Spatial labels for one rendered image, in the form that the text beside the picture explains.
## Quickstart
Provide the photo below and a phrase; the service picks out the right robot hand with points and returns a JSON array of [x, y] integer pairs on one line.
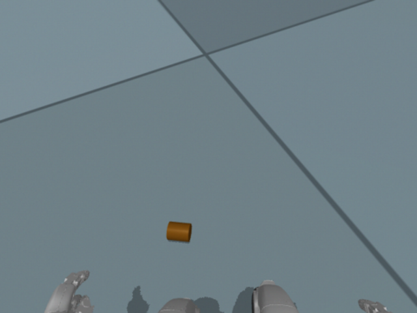
[[372, 307]]

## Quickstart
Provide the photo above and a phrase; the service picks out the left robot hand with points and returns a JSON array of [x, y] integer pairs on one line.
[[64, 300]]

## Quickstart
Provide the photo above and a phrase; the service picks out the can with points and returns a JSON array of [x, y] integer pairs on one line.
[[179, 231]]

